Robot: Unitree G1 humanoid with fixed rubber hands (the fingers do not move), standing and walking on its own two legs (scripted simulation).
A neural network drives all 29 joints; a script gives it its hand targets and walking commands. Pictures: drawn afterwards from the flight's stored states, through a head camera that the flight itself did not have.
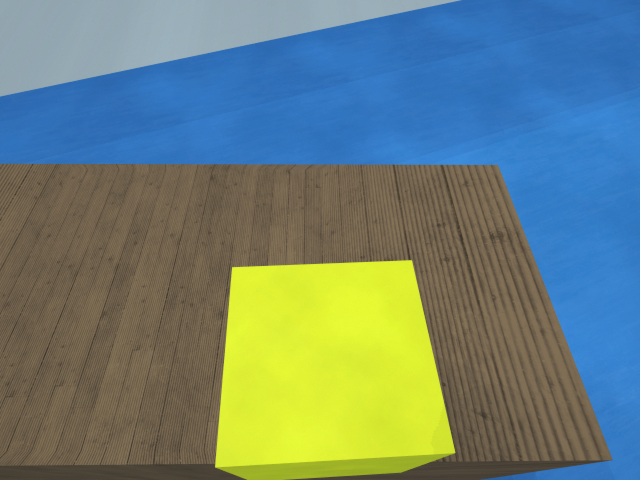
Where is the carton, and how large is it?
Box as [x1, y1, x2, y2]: [215, 260, 454, 479]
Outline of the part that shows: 411,260 232,267 215,467 247,479 289,479 401,472 454,452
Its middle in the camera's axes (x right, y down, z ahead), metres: +0.01 +0.18 +0.49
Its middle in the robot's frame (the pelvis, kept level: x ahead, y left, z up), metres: +0.24 +0.00 -0.04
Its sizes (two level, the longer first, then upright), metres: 0.210 0.200 0.250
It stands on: a pedestal, 0.57 m high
